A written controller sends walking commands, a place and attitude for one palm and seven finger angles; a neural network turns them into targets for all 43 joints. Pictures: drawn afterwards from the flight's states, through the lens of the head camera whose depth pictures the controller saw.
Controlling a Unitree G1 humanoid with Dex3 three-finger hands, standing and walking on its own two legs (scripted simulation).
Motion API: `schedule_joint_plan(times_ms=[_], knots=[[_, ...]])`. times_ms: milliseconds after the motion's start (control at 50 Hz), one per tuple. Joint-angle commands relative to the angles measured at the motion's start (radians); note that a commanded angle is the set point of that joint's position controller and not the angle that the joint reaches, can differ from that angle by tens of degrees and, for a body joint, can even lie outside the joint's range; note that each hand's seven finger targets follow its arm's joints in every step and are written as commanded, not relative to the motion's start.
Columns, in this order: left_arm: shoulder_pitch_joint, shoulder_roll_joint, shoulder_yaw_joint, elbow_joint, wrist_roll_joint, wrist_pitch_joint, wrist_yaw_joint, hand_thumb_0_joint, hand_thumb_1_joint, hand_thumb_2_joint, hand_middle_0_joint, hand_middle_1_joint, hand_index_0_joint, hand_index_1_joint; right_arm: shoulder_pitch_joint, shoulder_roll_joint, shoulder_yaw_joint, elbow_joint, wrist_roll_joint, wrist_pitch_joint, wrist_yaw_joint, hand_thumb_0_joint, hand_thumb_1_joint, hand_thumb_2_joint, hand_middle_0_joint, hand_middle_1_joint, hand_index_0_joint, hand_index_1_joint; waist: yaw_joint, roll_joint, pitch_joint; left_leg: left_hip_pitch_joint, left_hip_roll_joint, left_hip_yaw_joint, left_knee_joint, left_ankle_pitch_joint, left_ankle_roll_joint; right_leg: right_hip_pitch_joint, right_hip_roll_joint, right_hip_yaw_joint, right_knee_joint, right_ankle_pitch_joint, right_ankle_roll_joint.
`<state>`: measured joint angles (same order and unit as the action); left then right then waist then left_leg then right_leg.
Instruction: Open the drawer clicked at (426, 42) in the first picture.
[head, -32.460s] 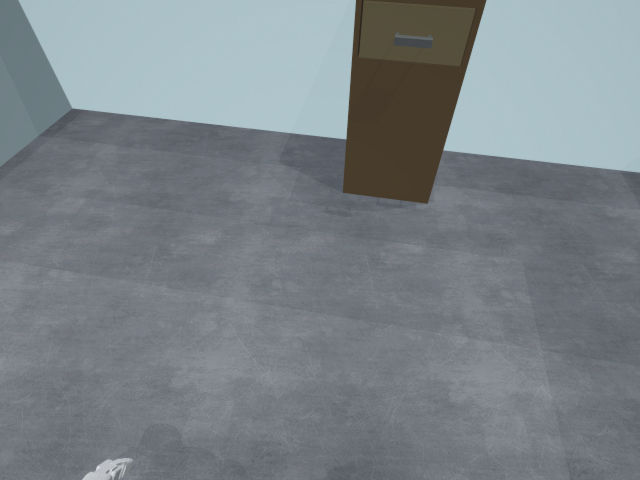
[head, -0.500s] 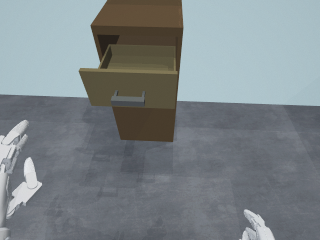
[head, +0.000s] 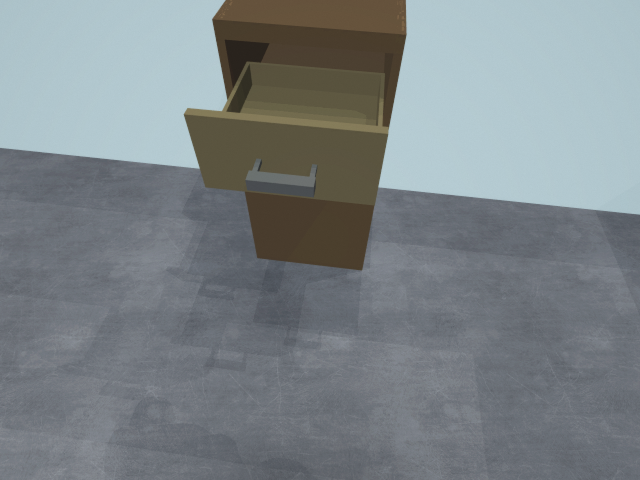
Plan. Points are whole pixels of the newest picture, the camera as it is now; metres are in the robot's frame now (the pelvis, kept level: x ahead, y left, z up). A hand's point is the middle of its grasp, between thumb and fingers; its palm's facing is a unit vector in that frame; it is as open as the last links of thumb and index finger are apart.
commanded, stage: let the arm hang, fingers relaxed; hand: left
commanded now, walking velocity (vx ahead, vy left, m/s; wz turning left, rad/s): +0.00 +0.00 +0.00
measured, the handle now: (283, 175) +0.62 +0.12 -0.03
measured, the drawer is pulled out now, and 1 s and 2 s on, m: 0.28 0.28 0.28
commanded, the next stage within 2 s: look to check the result in 0.64 s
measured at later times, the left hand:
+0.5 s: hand out of the picture +0.03 +0.20 -0.17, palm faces +0.00 -0.98 -0.20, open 7.3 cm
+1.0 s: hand out of the picture +0.01 +0.20 -0.17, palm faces +0.00 -0.98 -0.19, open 7.4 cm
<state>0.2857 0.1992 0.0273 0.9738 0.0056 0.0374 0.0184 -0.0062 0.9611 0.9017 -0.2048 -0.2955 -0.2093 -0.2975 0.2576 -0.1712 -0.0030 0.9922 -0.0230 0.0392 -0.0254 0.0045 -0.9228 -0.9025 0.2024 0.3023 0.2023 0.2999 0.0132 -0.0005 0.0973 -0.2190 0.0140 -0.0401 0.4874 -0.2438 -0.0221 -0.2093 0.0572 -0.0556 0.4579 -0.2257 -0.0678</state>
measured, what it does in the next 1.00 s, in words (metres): stands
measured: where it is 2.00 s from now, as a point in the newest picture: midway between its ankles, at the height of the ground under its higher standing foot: outside the picture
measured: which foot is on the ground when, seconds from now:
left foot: down 0.00-1.00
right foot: down 0.00-1.00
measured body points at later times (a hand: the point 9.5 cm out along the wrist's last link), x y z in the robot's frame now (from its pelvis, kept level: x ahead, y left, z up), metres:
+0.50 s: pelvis +0.00 +0.02 +0.01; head +0.01 +0.02 +0.46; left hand +0.03 +0.25 -0.15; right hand -0.02 -0.18 -0.16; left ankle +0.01 +0.13 -0.74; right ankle +0.02 -0.07 -0.74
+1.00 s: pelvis +0.01 +0.03 +0.01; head +0.03 +0.03 +0.45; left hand +0.02 +0.25 -0.16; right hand -0.01 -0.18 -0.16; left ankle +0.01 +0.13 -0.74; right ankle +0.02 -0.07 -0.74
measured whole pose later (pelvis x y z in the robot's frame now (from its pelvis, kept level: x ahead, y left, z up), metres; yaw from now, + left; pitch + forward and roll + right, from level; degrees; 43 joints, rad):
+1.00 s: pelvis +0.01 +0.03 +0.01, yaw -2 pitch -1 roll +0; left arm 0.26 0.14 0.02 1.13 0.01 0.01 0.03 0.01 0.90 0.90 -0.20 -0.29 -0.20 -0.30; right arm 0.27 -0.13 -0.01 1.12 -0.02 0.00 -0.04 0.00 -0.91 -0.90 0.20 0.30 0.20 0.30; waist -0.01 0.00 0.07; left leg -0.16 -0.02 0.02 0.40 -0.22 0.02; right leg -0.18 0.03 0.00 0.40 -0.20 -0.02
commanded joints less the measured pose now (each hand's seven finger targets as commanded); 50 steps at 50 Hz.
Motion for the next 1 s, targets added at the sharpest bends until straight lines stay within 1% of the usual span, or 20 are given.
schedule_joint_plan(times_ms=[0,20,80,120,140,180,220,260,280,340,400,500,520,580,760,800,820,900,920,980], knots=[[-0.012,0.106,0.019,0.0,0.003,-0.04,0.006,0.0,0.9,0.9,-0.2,-0.3,-0.2,-0.3,0.043,-0.093,-0.023,-0.019,0.004,-0.027,-0.011,0.0,-0.9,-0.9,0.2,0.3,0.2,0.3,-0.023,0.014,-0.067,0.01,0.059,-0.042,-0.118,0.018,0.05,0.024,-0.13,0.171,-0.182,-0.042,0.01],[-0.006,0.105,0.017,0.013,0.004,-0.041,0.007,0.0,0.9,0.9,-0.2,-0.3,-0.2,-0.3,0.051,-0.091,-0.024,-0.007,0.005,-0.028,-0.012,0.0,-0.9,-0.9,0.2,0.3,0.2,0.3,-0.022,0.003,-0.052,0.022,0.064,-0.044,-0.126,0.028,0.051,0.012,-0.125,0.167,-0.185,-0.041,0.01],[0.002,0.1,0.014,0.057,0.002,-0.044,0.007,0.0,0.9,0.9,-0.2,-0.3,-0.2,-0.3,0.07,-0.088,-0.02,0.029,0.005,-0.033,-0.013,0.0,-0.9,-0.9,0.2,0.3,0.2,0.3,-0.02,-0.001,-0.063,0.027,0.064,-0.04,-0.14,0.05,0.051,0.03,-0.13,0.161,-0.183,-0.017,0.011],[0.013,0.1,0.013,0.076,0.002,-0.045,0.01,0.0,0.9,0.9,-0.2,-0.3,-0.2,-0.3,0.081,-0.081,-0.02,0.043,0.007,-0.034,-0.015,0.0,-0.9,-0.9,0.2,0.3,0.2,0.3,-0.019,-0.023,-0.058,0.036,0.068,-0.037,-0.145,0.055,0.051,0.028,-0.127,0.156,-0.185,-0.017,0.012],[0.012,0.095,0.011,0.086,0.001,-0.044,0.01,0.0,0.9,0.9,-0.2,-0.3,-0.2,-0.3,0.082,-0.081,-0.018,0.053,0.006,-0.035,-0.015,0.0,-0.9,-0.9,0.2,0.3,0.2,0.3,-0.02,-0.007,-0.046,0.03,0.066,-0.036,-0.149,0.055,0.05,0.024,-0.129,0.157,-0.184,-0.014,0.013],[0.01,0.091,0.01,0.097,0.001,-0.042,0.011,0.0,0.9,0.9,-0.2,-0.3,-0.2,-0.3,0.089,-0.076,-0.015,0.068,0.005,-0.034,-0.015,0.0,-0.9,-0.9,0.2,0.3,0.2,0.3,-0.02,-0.012,-0.02,0.015,0.066,-0.037,-0.159,0.043,0.049,0.013,-0.128,0.155,-0.181,-0.025,0.014],[0.023,0.088,0.009,0.107,0.002,-0.042,0.013,0.0,0.9,0.9,-0.2,-0.3,-0.2,-0.3,0.092,-0.068,-0.015,0.076,0.006,-0.035,-0.016,0.0,-0.9,-0.9,0.2,0.3,0.2,0.3,-0.014,0.004,-0.008,0.016,0.069,-0.036,-0.164,0.039,0.05,0.007,-0.123,0.155,-0.178,-0.025,0.013],[0.02,0.085,0.009,0.114,0.002,-0.041,0.013,0.0,0.9,0.9,-0.2,-0.3,-0.2,-0.3,0.097,-0.062,-0.014,0.085,0.005,-0.036,-0.016,0.0,-0.9,-0.9,0.2,0.3,0.2,0.3,-0.016,-0.001,-0.004,0.004,0.066,-0.037,-0.169,0.033,0.051,0.008,-0.126,0.154,-0.172,-0.022,0.015],[0.02,0.082,0.008,0.117,0.002,-0.041,0.014,0.0,0.9,0.9,-0.2,-0.3,-0.2,-0.3,0.099,-0.062,-0.013,0.088,0.005,-0.036,-0.016,0.0,-0.9,-0.9,0.2,0.3,0.2,0.3,-0.017,0.014,-0.004,0.006,0.067,-0.033,-0.17,0.034,0.049,0.006,-0.125,0.156,-0.169,-0.017,0.015],[0.024,0.075,0.009,0.119,0.003,-0.042,0.016,0.0,0.9,0.9,-0.2,-0.3,-0.2,-0.3,0.106,-0.05,-0.015,0.096,0.005,-0.04,-0.018,0.0,-0.9,-0.9,0.2,0.3,0.2,0.3,-0.016,0.022,-0.015,0.004,0.07,-0.037,-0.173,0.039,0.052,0.016,-0.122,0.155,-0.158,0.001,0.015],[0.022,0.066,0.01,0.121,0.003,-0.044,0.016,0.0,0.9,0.9,-0.2,-0.3,-0.2,-0.3,0.106,-0.045,-0.015,0.099,0.006,-0.043,-0.02,0.0,-0.9,-0.9,0.2,0.3,0.2,0.3,-0.017,0.008,-0.013,0.01,0.07,-0.034,-0.17,0.057,0.05,0.012,-0.123,0.156,-0.149,0.023,0.016],[0.024,0.06,0.011,0.122,0.003,-0.043,0.017,0.0,0.9,0.9,-0.2,-0.3,-0.2,-0.3,0.109,-0.036,-0.016,0.102,0.007,-0.045,-0.022,0.0,-0.9,-0.9,0.2,0.3,0.2,0.3,-0.016,0.04,-0.002,0.002,0.07,-0.035,-0.174,0.055,0.051,0.011,-0.123,0.155,-0.143,0.034,0.017],[0.031,0.059,0.01,0.121,0.003,-0.044,0.018,0.0,0.9,0.9,-0.2,-0.3,-0.2,-0.3,0.109,-0.034,-0.018,0.099,0.008,-0.044,-0.022,0.0,-0.9,-0.9,0.2,0.3,0.2,0.3,-0.014,0.009,-0.007,0.009,0.072,-0.036,-0.171,0.053,0.053,0.01,-0.12,0.15,-0.145,0.029,0.018],[0.026,0.055,0.01,0.118,0.003,-0.044,0.018,0.0,0.9,0.9,-0.2,-0.3,-0.2,-0.3,0.114,-0.035,-0.02,0.102,0.007,-0.042,-0.022,0.0,-0.9,-0.9,0.2,0.3,0.2,0.3,-0.02,-0.001,-0.001,0.008,0.067,-0.034,-0.166,0.046,0.052,0.0,-0.122,0.158,-0.148,0.019,0.018],[0.032,0.048,0.008,0.12,0.003,-0.046,0.02,0.0,0.9,0.9,-0.2,-0.3,-0.2,-0.3,0.103,-0.037,-0.024,0.103,0.008,-0.045,-0.024,0.0,-0.9,-0.9,0.2,0.3,0.2,0.3,-0.023,0.02,-0.021,0.04,0.073,-0.032,-0.16,0.083,0.054,-0.001,-0.122,0.156,-0.136,0.06,0.02],[0.031,0.051,0.01,0.12,0.004,-0.047,0.019,0.0,0.9,0.9,-0.2,-0.3,-0.2,-0.3,0.101,-0.04,-0.023,0.1,0.01,-0.046,-0.024,0.0,-0.9,-0.9,0.2,0.3,0.2,0.3,-0.024,0.021,-0.03,0.045,0.075,-0.031,-0.16,0.097,0.053,0.008,-0.124,0.153,-0.134,0.075,0.021],[0.039,0.051,0.008,0.12,0.003,-0.047,0.02,0.0,0.9,0.9,-0.2,-0.3,-0.2,-0.3,0.099,-0.039,-0.024,0.099,0.011,-0.046,-0.025,0.0,-0.9,-0.9,0.2,0.3,0.2,0.3,-0.022,0.005,-0.032,0.05,0.075,-0.035,-0.159,0.095,0.055,0.006,-0.121,0.155,-0.136,0.069,0.021],[0.034,0.049,0.008,0.124,0.003,-0.047,0.02,0.0,0.9,0.9,-0.2,-0.3,-0.2,-0.3,0.093,-0.043,-0.024,0.102,0.01,-0.047,-0.025,0.0,-0.9,-0.9,0.2,0.3,0.2,0.3,-0.025,0.021,-0.031,0.054,0.074,-0.032,-0.157,0.115,0.053,0.008,-0.127,0.153,-0.133,0.09,0.022],[0.042,0.05,0.007,0.124,0.004,-0.049,0.021,0.0,0.9,0.9,-0.2,-0.3,-0.2,-0.3,0.09,-0.045,-0.024,0.1,0.011,-0.048,-0.026,0.0,-0.9,-0.9,0.2,0.3,0.2,0.3,-0.022,0.012,-0.036,0.065,0.076,-0.033,-0.155,0.122,0.055,0.007,-0.124,0.155,-0.135,0.094,0.022],[0.03,0.053,0.007,0.125,0.003,-0.046,0.02,0.0,0.9,0.9,-0.2,-0.3,-0.2,-0.3,0.084,-0.047,-0.024,0.102,0.011,-0.046,-0.024,0.0,-0.9,-0.9,0.2,0.3,0.2,0.3,-0.025,0.02,-0.022,0.055,0.075,-0.034,-0.161,0.108,0.052,0.005,-0.127,0.154,-0.136,0.083,0.024]])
